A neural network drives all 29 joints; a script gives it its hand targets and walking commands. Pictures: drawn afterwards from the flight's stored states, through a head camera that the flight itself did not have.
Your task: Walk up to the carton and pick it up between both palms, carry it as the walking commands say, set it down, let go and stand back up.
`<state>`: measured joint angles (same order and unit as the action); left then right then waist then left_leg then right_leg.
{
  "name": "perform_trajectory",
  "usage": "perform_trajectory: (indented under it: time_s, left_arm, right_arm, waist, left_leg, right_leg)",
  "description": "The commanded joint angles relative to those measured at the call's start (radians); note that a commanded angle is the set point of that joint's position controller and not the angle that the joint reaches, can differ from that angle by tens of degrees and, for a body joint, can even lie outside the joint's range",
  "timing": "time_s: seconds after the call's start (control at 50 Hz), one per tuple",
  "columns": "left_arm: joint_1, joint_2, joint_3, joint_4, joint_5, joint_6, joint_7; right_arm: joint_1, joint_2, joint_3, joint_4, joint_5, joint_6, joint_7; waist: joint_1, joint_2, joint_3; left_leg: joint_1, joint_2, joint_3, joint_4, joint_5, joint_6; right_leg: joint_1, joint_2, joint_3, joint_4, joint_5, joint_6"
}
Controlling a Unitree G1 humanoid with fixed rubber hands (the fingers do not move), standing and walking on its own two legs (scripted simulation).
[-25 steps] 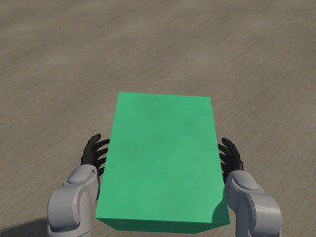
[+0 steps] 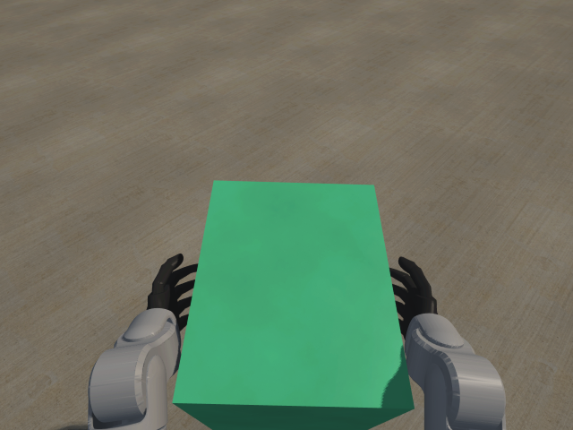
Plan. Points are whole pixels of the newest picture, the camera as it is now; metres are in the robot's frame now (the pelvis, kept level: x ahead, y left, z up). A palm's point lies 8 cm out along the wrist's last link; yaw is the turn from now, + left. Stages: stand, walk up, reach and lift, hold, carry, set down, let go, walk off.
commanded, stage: carry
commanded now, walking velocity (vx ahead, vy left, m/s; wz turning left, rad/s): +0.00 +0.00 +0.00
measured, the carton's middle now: (289, 315) +0.29 +0.00 +0.02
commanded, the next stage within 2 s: hold in 1.82 s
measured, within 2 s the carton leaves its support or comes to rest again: neither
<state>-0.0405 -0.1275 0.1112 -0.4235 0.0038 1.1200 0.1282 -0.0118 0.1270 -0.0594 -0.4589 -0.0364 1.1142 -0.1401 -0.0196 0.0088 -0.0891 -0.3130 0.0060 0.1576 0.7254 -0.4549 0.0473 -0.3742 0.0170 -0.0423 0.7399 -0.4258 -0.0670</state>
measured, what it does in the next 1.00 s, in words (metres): shifts its weight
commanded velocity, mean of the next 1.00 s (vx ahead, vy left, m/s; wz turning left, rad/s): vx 0.00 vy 0.00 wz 0.00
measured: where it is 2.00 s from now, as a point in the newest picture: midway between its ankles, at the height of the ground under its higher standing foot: outside the picture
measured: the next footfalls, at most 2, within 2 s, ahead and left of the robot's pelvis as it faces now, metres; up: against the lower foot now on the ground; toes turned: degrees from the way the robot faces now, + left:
none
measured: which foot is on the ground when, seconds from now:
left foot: down 0.00-1.00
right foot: down 0.00-1.00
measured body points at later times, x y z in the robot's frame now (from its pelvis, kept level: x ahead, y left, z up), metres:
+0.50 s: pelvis -0.01 +0.01 +0.01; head -0.02 +0.01 +0.46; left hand +0.26 +0.16 +0.09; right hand +0.24 -0.15 +0.09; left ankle -0.06 +0.09 -0.71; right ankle -0.03 -0.07 -0.71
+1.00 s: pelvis -0.08 +0.01 +0.01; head -0.12 +0.01 +0.46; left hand +0.18 +0.17 +0.09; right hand +0.17 -0.15 +0.09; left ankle -0.06 +0.10 -0.71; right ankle -0.03 -0.07 -0.71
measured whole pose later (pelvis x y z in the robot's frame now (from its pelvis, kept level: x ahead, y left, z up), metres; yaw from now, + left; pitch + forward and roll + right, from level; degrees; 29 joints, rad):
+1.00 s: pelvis -0.08 +0.01 +0.01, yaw -1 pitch -1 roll +0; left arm -0.04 -0.13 0.12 -0.32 0.03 1.10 0.12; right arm -0.03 0.13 -0.08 -0.33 -0.04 1.10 -0.13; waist -0.02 0.00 -0.09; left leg -0.28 0.01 0.16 0.60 -0.30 0.05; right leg -0.34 0.04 -0.04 0.60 -0.24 -0.06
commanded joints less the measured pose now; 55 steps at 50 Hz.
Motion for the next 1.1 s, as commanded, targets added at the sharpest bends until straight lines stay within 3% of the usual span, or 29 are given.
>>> perform_trajectory:
  time_s: [0.0, 0.08, 0.12, 0.14, 0.16, 0.18, 0.22, 0.24, 0.28, 0.34, 0.36, 0.38, 0.48, 0.5, 0.54, 0.56, 0.58, 0.64, 0.68, 0.7, 0.74, 0.86, 0.9, 0.94, 0.96, 1.0, 1.02, 1.04, 1.08]
  left_arm:
    - [-0.327, -0.719, -0.574, -0.026, -0.170, -0.036, -0.110]
    - [-0.349, -0.725, -0.584, -0.075, -0.182, -0.070, -0.110]
    - [-0.350, -0.683, -0.554, -0.019, -0.160, -0.085, -0.111]
    - [-0.369, -0.716, -0.590, -0.085, -0.182, -0.090, -0.108]
    - [-0.359, -0.691, -0.564, -0.038, -0.168, -0.097, -0.109]
    - [-0.358, -0.716, -0.597, -0.094, -0.185, -0.095, -0.104]
    - [-0.347, -0.697, -0.595, -0.059, -0.170, -0.090, -0.100]
    - [-0.349, -0.675, -0.583, -0.029, -0.154, -0.091, -0.098]
    - [-0.384, -0.674, -0.592, -0.047, -0.157, -0.106, -0.099]
    - [-0.375, -0.713, -0.631, -0.110, -0.178, -0.092, -0.093]
    - [-0.332, -0.678, -0.609, -0.071, -0.163, -0.084, -0.091]
    - [-0.362, -0.693, -0.617, -0.072, -0.169, -0.080, -0.094]
    - [-0.384, -0.644, -0.582, -0.027, -0.148, -0.068, -0.089]
    - [-0.351, -0.610, -0.555, 0.028, -0.121, -0.067, -0.090]
    - [-0.389, -0.640, -0.575, 0.009, -0.139, -0.068, -0.090]
    - [-0.421, -0.687, -0.627, -0.097, -0.177, -0.063, -0.088]
    - [-0.401, -0.627, -0.558, 0.023, -0.132, -0.065, -0.091]
    - [-0.424, -0.676, -0.595, -0.040, -0.160, -0.052, -0.090]
    - [-0.451, -0.629, -0.565, -0.004, -0.144, -0.045, -0.089]
    - [-0.450, -0.669, -0.597, -0.046, -0.167, -0.030, -0.085]
    - [-0.434, -0.607, -0.531, 0.061, -0.120, -0.034, -0.087]
    - [-0.502, -0.649, -0.551, 0.026, -0.143, -0.052, -0.095]
    - [-0.523, -0.672, -0.562, 0.016, -0.155, -0.057, -0.096]
    - [-0.504, -0.600, -0.483, 0.145, -0.104, -0.074, -0.102]
    - [-0.534, -0.683, -0.567, 0.011, -0.162, -0.070, -0.100]
    - [-0.551, -0.630, -0.522, 0.079, -0.131, -0.082, -0.102]
    - [-0.534, -0.665, -0.558, 0.031, -0.151, -0.076, -0.099]
    - [-0.527, -0.610, -0.502, 0.119, -0.114, -0.080, -0.104]
    - [-0.555, -0.639, -0.529, 0.079, -0.135, -0.087, -0.107]
  right_arm:
    - [-0.425, 0.702, 0.584, -0.059, 0.235, -0.019, 0.113]
    - [-0.474, 0.724, 0.604, -0.106, 0.256, -0.057, 0.112]
    - [-0.425, 0.683, 0.545, -0.009, 0.212, -0.072, 0.113]
    - [-0.456, 0.727, 0.597, -0.084, 0.250, -0.076, 0.114]
    - [-0.448, 0.697, 0.566, -0.042, 0.228, -0.086, 0.113]
    - [-0.452, 0.717, 0.597, -0.098, 0.255, -0.086, 0.115]
    - [-0.421, 0.691, 0.560, -0.055, 0.235, -0.086, 0.114]
    - [-0.411, 0.673, 0.533, -0.003, 0.217, -0.089, 0.115]
    - [-0.404, 0.670, 0.522, 0.018, 0.204, -0.097, 0.121]
    - [-0.432, 0.689, 0.579, -0.101, 0.236, -0.089, 0.115]
    - [-0.382, 0.662, 0.557, -0.052, 0.218, -0.077, 0.111]
    - [-0.440, 0.665, 0.565, -0.086, 0.227, -0.078, 0.112]
    - [-0.443, 0.637, 0.530, -0.010, 0.204, -0.066, 0.111]
    - [-0.394, 0.606, 0.501, 0.061, 0.176, -0.061, 0.112]
    - [-0.440, 0.626, 0.519, 0.023, 0.188, -0.065, 0.112]
    - [-0.474, 0.672, 0.572, -0.090, 0.230, -0.061, 0.109]
    - [-0.455, 0.614, 0.511, 0.029, 0.182, -0.062, 0.110]
    - [-0.511, 0.665, 0.570, -0.071, 0.224, -0.049, 0.109]
    - [-0.490, 0.634, 0.534, 0.018, 0.195, -0.036, 0.111]
    - [-0.501, 0.662, 0.560, -0.054, 0.218, -0.028, 0.106]
    - [-0.489, 0.604, 0.503, 0.063, 0.176, -0.030, 0.109]
    - [-0.557, 0.648, 0.528, 0.019, 0.192, -0.047, 0.114]
    - [-0.593, 0.666, 0.543, -0.009, 0.203, -0.057, 0.114]
    - [-0.572, 0.605, 0.475, 0.132, 0.146, -0.072, 0.117]
    - [-0.593, 0.682, 0.550, -0.005, 0.201, -0.066, 0.114]
    - [-0.566, 0.637, 0.491, 0.111, 0.158, -0.074, 0.118]
    - [-0.575, 0.668, 0.532, 0.033, 0.190, -0.070, 0.114]
    - [-0.565, 0.620, 0.485, 0.128, 0.151, -0.074, 0.116]
    - [-0.580, 0.655, 0.505, 0.099, 0.166, -0.080, 0.117]
  waist:
    - [0.019, -0.157, -0.333]
    - [0.022, -0.171, -0.345]
    - [0.020, -0.158, -0.364]
    - [0.012, -0.167, -0.368]
    - [0.009, -0.149, -0.393]
    - [0.008, -0.065, -0.402]
    - [0.009, 0.087, -0.426]
    - [0.012, 0.146, -0.415]
    - [0.013, 0.141, -0.392]
    - [0.009, 0.023, -0.371]
    - [0.009, -0.016, -0.378]
    - [0.010, 0.001, -0.376]
    - [0.014, 0.039, -0.355]
    - [0.014, 0.040, -0.342]
    - [0.014, 0.040, -0.342]
    - [0.014, 0.049, -0.327]
    - [0.014, 0.035, -0.317]
    - [0.015, 0.000, -0.269]
    - [0.015, -0.005, -0.226]
    - [0.016, 0.013, -0.220]
    - [0.020, 0.026, -0.222]
    - [0.024, 0.011, -0.176]
    - [0.021, -0.003, -0.181]
    - [0.021, -0.018, -0.192]
    - [0.022, -0.017, -0.191]
    - [0.023, 0.006, -0.184]
    - [0.023, -0.005, -0.188]
    - [0.023, -0.009, -0.176]
    - [0.021, -0.027, -0.199]
  left_leg:
    - [-0.166, 0.028, -0.086, 0.064, -0.050, -0.032]
    - [-0.171, 0.020, -0.064, 0.014, 0.034, -0.029]
    - [-0.122, 0.022, -0.063, -0.049, 0.092, -0.015]
    - [-0.067, 0.034, -0.074, -0.085, 0.180, -0.010]
    - [0.003, 0.046, -0.077, -0.114, 0.304, -0.002]
    - [0.131, 0.074, -0.099, -0.123, 0.607, 0.013]
    - [0.347, 0.176, -0.181, -0.060, 1.150, 0.062]
    - [0.350, 0.204, -0.192, -0.059, 1.246, 0.073]
    - [0.299, 0.191, -0.158, -0.069, 1.139, 0.059]
    - [0.143, 0.131, -0.126, -0.061, 0.737, 0.008]
    - [0.134, 0.119, -0.120, -0.059, 0.666, 0.002]
    - [0.127, 0.115, -0.122, -0.073, 0.620, 0.001]
    - [0.209, 0.163, -0.164, -0.144, 0.740, 0.036]
    - [0.203, 0.168, -0.162, -0.148, 0.705, 0.035]
    - [0.207, 0.168, -0.171, -0.166, 0.661, 0.032]
    - [0.190, 0.162, -0.167, -0.171, 0.616, 0.031]
    - [0.177, 0.159, -0.162, -0.178, 0.557, 0.026]
    - [0.139, 0.131, -0.148, -0.193, 0.349, 0.007]
    - [0.126, 0.130, -0.168, -0.236, 0.256, 0.012]
    - [0.115, 0.137, -0.174, -0.257, 0.231, 0.012]
    - [0.101, 0.153, -0.192, -0.278, 0.216, 0.021]
    - [0.067, 0.139, -0.185, -0.310, 0.078, 0.012]
    - [0.081, 0.146, -0.196, -0.309, 0.110, 0.011]
    - [0.084, 0.139, -0.190, -0.300, 0.130, 0.015]
    - [0.100, 0.138, -0.186, -0.305, 0.144, 0.010]
    - [0.073, 0.136, -0.195, -0.318, 0.132, 0.016]
    - [0.080, 0.141, -0.190, -0.314, 0.136, 0.015]
    - [0.069, 0.136, -0.184, -0.305, 0.138, 0.013]
    - [0.088, 0.129, -0.177, -0.299, 0.137, 0.010]
  right_leg:
    - [0.467, -0.305, 0.273, -0.156, 1.433, -0.095]
    - [0.492, -0.249, 0.235, -0.131, 1.412, -0.060]
    - [0.475, -0.232, 0.223, -0.115, 1.379, -0.050]
    - [0.445, -0.221, 0.202, -0.099, 1.347, -0.049]
    - [0.403, -0.196, 0.172, -0.083, 1.297, -0.027]
    - [0.302, -0.164, 0.130, -0.040, 1.176, -0.009]
    - [0.079, -0.097, 0.075, 0.000, 0.709, 0.024]
    - [0.075, -0.078, 0.069, -0.065, 0.517, 0.028]
    - [0.113, -0.062, 0.056, -0.179, 0.427, 0.019]
    - [0.254, -0.144, 0.134, -0.150, 0.828, -0.014]
    - [0.273, -0.162, 0.144, -0.134, 0.925, -0.028]
    - [0.279, -0.172, 0.153, -0.134, 0.937, -0.036]
    - [0.187, -0.136, 0.116, -0.159, 0.585, -0.010]
    - [0.183, -0.138, 0.117, -0.176, 0.548, -0.010]
    - [0.176, -0.141, 0.119, -0.178, 0.499, -0.018]
    - [0.171, -0.145, 0.126, -0.198, 0.488, -0.013]
    - [0.173, -0.149, 0.135, -0.212, 0.486, -0.020]
    - [0.148, -0.177, 0.177, -0.265, 0.496, -0.026]
    - [0.108, -0.172, 0.183, -0.295, 0.373, -0.026]
    - [0.118, -0.163, 0.173, -0.301, 0.325, -0.026]
    - [0.120, -0.150, 0.158, -0.301, 0.279, -0.020]
    - [0.082, -0.156, 0.185, -0.370, 0.160, -0.019]
    - [0.090, -0.151, 0.177, -0.373, 0.180, -0.021]
    - [0.100, -0.157, 0.180, -0.381, 0.200, -0.019]
    - [0.092, -0.162, 0.182, -0.372, 0.215, -0.022]
    - [0.099, -0.157, 0.175, -0.375, 0.209, -0.021]
    - [0.103, -0.155, 0.173, -0.381, 0.211, -0.023]
    - [0.098, -0.162, 0.183, -0.394, 0.208, -0.023]
    - [0.096, -0.168, 0.187, -0.399, 0.203, -0.027]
